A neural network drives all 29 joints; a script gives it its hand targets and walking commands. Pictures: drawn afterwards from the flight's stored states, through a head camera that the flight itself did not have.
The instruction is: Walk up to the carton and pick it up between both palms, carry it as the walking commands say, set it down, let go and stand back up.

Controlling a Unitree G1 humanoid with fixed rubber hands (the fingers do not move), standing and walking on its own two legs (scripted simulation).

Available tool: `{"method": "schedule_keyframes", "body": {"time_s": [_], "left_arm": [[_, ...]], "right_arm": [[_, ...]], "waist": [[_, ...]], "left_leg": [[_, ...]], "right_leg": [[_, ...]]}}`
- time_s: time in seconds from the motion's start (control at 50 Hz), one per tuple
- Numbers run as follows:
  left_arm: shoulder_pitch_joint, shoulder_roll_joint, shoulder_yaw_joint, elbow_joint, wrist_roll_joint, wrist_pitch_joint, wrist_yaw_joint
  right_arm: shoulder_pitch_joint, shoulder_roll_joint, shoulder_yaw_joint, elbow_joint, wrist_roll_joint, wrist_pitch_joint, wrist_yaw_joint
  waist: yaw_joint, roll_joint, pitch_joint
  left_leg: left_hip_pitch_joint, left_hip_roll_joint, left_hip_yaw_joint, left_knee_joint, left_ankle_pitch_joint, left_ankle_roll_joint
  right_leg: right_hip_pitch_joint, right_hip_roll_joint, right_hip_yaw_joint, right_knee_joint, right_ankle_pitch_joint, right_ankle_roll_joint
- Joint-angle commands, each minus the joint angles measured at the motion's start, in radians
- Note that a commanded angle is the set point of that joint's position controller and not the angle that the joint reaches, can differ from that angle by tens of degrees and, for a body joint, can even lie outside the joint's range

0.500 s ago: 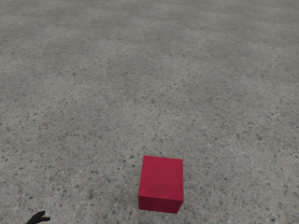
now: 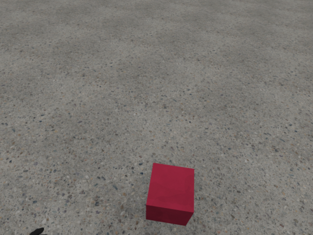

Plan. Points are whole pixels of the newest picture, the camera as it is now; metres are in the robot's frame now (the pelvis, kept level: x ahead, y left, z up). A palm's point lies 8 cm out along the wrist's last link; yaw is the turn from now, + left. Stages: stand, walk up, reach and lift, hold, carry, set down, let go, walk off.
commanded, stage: walk up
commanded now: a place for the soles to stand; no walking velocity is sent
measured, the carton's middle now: (169, 194) +0.49 -0.07 -0.64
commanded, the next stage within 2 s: reach and lift in 1.96 s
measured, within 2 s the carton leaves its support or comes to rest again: neither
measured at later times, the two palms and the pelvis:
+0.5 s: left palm out of the picture +0.10 +0.33 -0.09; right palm out of the picture +0.10 -0.33 -0.08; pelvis +0.00 +0.00 +0.00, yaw +1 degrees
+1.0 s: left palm out of the picture +0.09 +0.33 -0.10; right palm out of the picture +0.09 -0.33 -0.08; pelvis -0.01 +0.00 +0.00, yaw +1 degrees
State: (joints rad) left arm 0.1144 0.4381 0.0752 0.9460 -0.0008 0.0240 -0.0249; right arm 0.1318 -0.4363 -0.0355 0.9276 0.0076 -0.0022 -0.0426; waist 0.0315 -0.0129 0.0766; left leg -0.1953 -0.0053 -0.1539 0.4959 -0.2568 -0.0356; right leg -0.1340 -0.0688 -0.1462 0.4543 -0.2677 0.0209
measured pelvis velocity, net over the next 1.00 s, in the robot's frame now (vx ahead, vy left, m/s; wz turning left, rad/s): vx -0.01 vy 0.00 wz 0.01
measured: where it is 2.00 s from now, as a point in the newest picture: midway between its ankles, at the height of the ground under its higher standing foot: outside the picture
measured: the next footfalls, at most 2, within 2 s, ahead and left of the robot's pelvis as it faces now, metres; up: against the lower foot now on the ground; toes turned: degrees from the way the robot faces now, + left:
none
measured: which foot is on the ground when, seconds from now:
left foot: down 0.00-1.00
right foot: down 0.00-1.00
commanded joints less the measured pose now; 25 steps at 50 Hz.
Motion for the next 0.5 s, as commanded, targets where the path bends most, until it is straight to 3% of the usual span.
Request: {"method": "schedule_keyframes", "body": {"time_s": [0.0, 0.04, 0.06, 0.1, 0.12, 0.14, 0.18, 0.2, 0.24, 0.28, 0.3, 0.34, 0.36, 0.4, 0.42, 0.48], "left_arm": [[-0.036, 0.179, 0.037, -0.067, 0.004, -0.014, 0.005], [-0.062, 0.176, 0.033, -0.075, 0.012, -0.011, 0.0], [-0.053, 0.157, 0.033, -0.071, 0.003, -0.007, 0.002], [-0.03, 0.16, 0.035, -0.07, -0.004, -0.002, 0.002], [-0.03, 0.16, 0.036, -0.082, 0.003, -0.004, 0.002], [-0.025, 0.153, 0.035, -0.07, 0.002, -0.002, 0.0], [-0.008, 0.182, 0.045, -0.062, 0.006, -0.005, 0.002], [-0.009, 0.177, 0.04, -0.056, 0.004, -0.008, 0.001], [-0.018, 0.17, 0.042, -0.062, 0.01, -0.015, 0.0], [-0.045, 0.182, 0.043, -0.075, 0.004, -0.017, 0.0], [-0.059, 0.191, 0.043, -0.082, 0.005, -0.013, 0.002], [-0.04, 0.176, 0.043, -0.1, 0.009, -0.006, -0.002], [-0.035, 0.187, 0.043, -0.095, 0.003, -0.005, 0.0], [-0.028, 0.177, 0.043, -0.099, 0.003, 0.001, -0.002], [-0.023, 0.174, 0.04, -0.103, 0.001, -0.001, 0.0], [-0.009, 0.173, 0.039, -0.095, -0.003, 0.001, 0.002]], "right_arm": [[-0.003, -0.177, -0.027, -0.042, 0.007, -0.003, -0.004], [0.019, -0.192, -0.034, -0.04, 0.004, -0.006, -0.003], [0.02, -0.202, -0.039, -0.03, -0.004, -0.004, -0.005], [0.008, -0.215, -0.037, -0.037, -0.004, -0.005, -0.005], [0.003, -0.206, -0.035, -0.052, -0.004, -0.009, -0.003], [-0.01, -0.204, -0.041, -0.049, -0.007, -0.005, -0.002], [-0.011, -0.214, -0.043, -0.061, 0.0, -0.011, -0.002], [-0.018, -0.206, -0.041, -0.061, 0.002, -0.011, -0.002], [0.005, -0.192, -0.038, -0.054, -0.001, -0.01, -0.003], [0.042, -0.185, -0.038, -0.047, 0.005, -0.004, -0.004], [0.041, -0.178, -0.034, -0.048, 0.001, -0.005, -0.002], [0.049, -0.188, -0.037, -0.045, -0.003, 0.0, -0.008], [0.043, -0.19, -0.04, -0.049, -0.007, -0.001, -0.005], [0.038, -0.205, -0.043, -0.051, -0.002, -0.004, -0.005], [0.021, -0.199, -0.034, -0.059, -0.003, -0.008, -0.003], [0.01, -0.213, -0.043, -0.058, -0.003, -0.008, -0.006]], "waist": [[-0.02, -0.01, -0.054], [-0.033, 0.026, -0.057], [-0.023, 0.037, -0.065], [-0.006, 0.026, -0.058], [0.0, 0.075, -0.052], [0.005, 0.026, -0.055], [0.006, 0.088, -0.055], [0.009, 0.042, -0.051], [0.006, 0.006, -0.065], [-0.014, -0.036, -0.063], [-0.032, -0.032, -0.066], [-0.011, -0.015, -0.077], [-0.014, 0.015, -0.061], [-0.001, 0.012, -0.066], [0.002, 0.023, -0.068], [0.013, 0.034, -0.069]], "left_leg": [[-0.067, 0.049, -0.016, -0.02, 0.228, 0.058], [-0.06, 0.058, -0.023, -0.042, 0.241, 0.059], [-0.079, 0.062, -0.031, -0.058, 0.257, 0.064], [-0.118, 0.072, -0.101, -0.106, 0.172, 0.079], [-0.138, 0.082, -0.105, -0.119, 0.165, 0.082], [-0.13, 0.085, -0.109, -0.122, 0.137, 0.092], [-0.126, 0.081, -0.103, -0.114, 0.162, 0.081], [-0.131, 0.073, -0.124, -0.112, 0.154, 0.083], [-0.09, 0.033, -0.016, -0.028, 0.209, 0.056], [-0.06, 0.027, 0.012, 0.025, 0.213, 0.046], [-0.047, 0.032, 0.008, 0.014, 0.208, 0.042], [-0.054, 0.034, 0.013, 0.007, 0.223, 0.048], [-0.08, 0.043, -0.022, -0.019, 0.248, 0.056], [-0.093, 0.058, -0.063, -0.035, 0.277, 0.067], [-0.092, 0.071, -0.091, -0.064, 0.266, 0.083], [-0.086, 0.062, -0.076, -0.046, 0.233, 0.078]], "right_leg": [[0.047, -0.109, 0.132, -0.11, 0.089, -0.085], [0.05, -0.096, 0.102, -0.071, 0.069, -0.075], [0.08, -0.082, 0.105, -0.048, 0.074, -0.067], [0.112, -0.059, 0.108, -0.024, 0.048, -0.062], [0.114, -0.058, 0.127, -0.03, 0.045, -0.06], [0.103, -0.065, 0.121, -0.052, -0.002, -0.07], [0.109, -0.06, 0.129, -0.041, 0.016, -0.07], [0.107, -0.056, 0.128, -0.056, 0.033, -0.074], [0.078, -0.106, 0.145, -0.13, 0.005, -0.093], [0.048, -0.123, 0.107, -0.119, 0.051, -0.107], [0.032, -0.123, 0.112, -0.109, 0.08, -0.096], [0.066, -0.125, 0.098, -0.088, 0.05, -0.095], [0.071, -0.107, 0.106, -0.057, 0.085, -0.082], [0.096, -0.082, 0.084, -0.023, 0.094, -0.074], [0.094, -0.063, 0.107, 0.002, 0.097, -0.07], [0.087, -0.084, 0.12, -0.027, 0.074, -0.092]]}}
